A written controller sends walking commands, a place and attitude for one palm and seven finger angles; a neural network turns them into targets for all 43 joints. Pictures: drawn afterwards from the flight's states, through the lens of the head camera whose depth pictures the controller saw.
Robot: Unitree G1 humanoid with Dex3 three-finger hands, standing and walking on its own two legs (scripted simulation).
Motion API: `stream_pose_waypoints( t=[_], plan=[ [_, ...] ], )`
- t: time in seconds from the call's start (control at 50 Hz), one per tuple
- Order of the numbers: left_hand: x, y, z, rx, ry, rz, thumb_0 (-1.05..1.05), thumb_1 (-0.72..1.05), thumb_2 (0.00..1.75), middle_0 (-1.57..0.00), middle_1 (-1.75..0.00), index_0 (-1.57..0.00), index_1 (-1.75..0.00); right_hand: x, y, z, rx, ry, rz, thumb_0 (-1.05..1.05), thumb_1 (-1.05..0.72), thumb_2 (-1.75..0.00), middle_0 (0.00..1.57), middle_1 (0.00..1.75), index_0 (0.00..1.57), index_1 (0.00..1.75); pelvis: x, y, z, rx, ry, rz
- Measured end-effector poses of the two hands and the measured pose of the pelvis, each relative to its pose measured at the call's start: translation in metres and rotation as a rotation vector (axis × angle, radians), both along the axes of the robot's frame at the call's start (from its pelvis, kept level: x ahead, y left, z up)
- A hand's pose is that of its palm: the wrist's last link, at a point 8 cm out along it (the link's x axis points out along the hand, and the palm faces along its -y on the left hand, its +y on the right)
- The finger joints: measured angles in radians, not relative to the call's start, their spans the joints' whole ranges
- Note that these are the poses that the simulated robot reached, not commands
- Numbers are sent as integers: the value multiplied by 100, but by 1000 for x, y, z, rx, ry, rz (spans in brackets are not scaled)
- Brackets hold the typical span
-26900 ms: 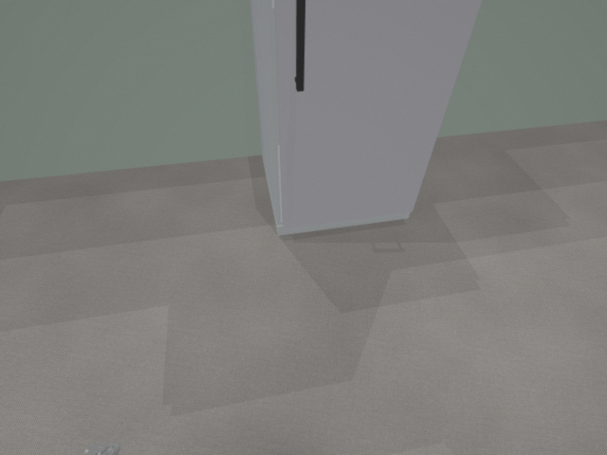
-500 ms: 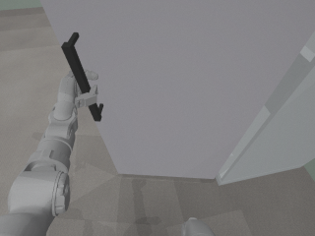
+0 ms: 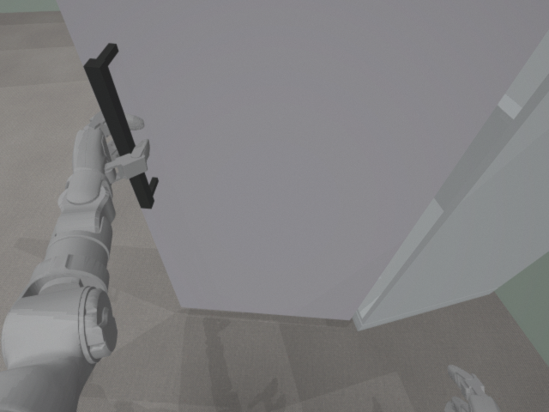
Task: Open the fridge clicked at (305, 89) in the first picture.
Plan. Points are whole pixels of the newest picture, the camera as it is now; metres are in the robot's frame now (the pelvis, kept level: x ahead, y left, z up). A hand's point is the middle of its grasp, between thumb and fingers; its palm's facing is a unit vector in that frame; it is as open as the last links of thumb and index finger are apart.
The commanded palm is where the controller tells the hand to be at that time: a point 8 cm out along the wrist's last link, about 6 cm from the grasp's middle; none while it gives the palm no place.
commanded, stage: loosen the grip on the handle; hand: left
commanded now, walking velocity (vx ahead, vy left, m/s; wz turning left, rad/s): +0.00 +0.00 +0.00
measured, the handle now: (131, 139) +0.49 +0.23 +0.12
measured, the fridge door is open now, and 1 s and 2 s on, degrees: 71 70 70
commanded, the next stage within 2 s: slip the hand off the handle in 0.50 s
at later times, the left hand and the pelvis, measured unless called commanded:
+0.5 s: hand (138, 170) +0.46 +0.23 +0.08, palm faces +0.27 -0.95 -0.16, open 13.5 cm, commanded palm +0.42 +0.27 +0.08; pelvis +0.00 +0.02 -0.02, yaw -1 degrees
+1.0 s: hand (98, 173) +0.45 +0.29 +0.07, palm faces +0.31 -0.94 -0.15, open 14.6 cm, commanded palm +0.42 +0.33 +0.08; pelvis +0.02 -0.01 -0.02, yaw +0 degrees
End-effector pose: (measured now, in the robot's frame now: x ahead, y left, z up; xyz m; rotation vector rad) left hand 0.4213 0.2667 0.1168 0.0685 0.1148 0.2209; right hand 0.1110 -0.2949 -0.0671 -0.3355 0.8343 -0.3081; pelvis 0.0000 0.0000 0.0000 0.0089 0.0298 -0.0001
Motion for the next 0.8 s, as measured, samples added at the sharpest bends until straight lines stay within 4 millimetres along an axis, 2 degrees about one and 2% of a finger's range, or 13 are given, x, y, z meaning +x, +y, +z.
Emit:
stream_pose_waypoints(
  t=[0.06,0.12,0.24,0.34,0.44,0.58,0.7,0.8],
  plan=[
    [0,3,-1,11,11,9,-2,50,73,-45,-140,-45,-140,7,19,3,23,-32,39,0,-90,-90,20,30,20,30,2,8,-2,-7,38,-2],
    [-3,7,-1,74,-15,37,-1,37,65,-45,-140,-45,-140,4,39,-5,75,-26,59,0,-90,-90,20,30,20,30,0,15,-5,-15,58,-6],
    [-11,5,-16,79,-14,53,0,-8,43,-43,-139,-44,-139,-19,74,-31,166,64,69,0,-90,-90,20,30,21,30,-3,21,-10,-23,73,-4],
    [-6,-2,-24,83,-4,58,0,-35,30,-40,-134,-40,-134,-45,85,-47,195,140,49,1,-90,-90,20,30,21,30,-4,22,-13,-24,88,-7],
    [2,4,-30,89,-14,57,0,-47,23,-34,-127,-41,-132,-70,75,-53,185,208,1,1,-90,-90,20,30,21,30,-4,19,-16,-23,114,-16],
    [4,8,-34,74,-19,64,-1,-53,21,-28,-119,-37,-125,-91,41,-50,133,278,-65,1,-90,-90,20,30,21,30,0,10,-16,-23,130,-23],
    [7,11,-36,77,-17,67,-1,-54,20,-26,-117,-36,-123,-88,17,-44,86,293,-83,1,-90,-90,20,30,21,30,2,1,-17,-23,141,-17],
    [5,30,-40,77,16,103,-1,-54,20,-25,-116,-32,-120,-76,7,-40,72,274,-88,1,-90,-90,20,30,20,30,5,-5,-16,-23,151,-18]
  ],
)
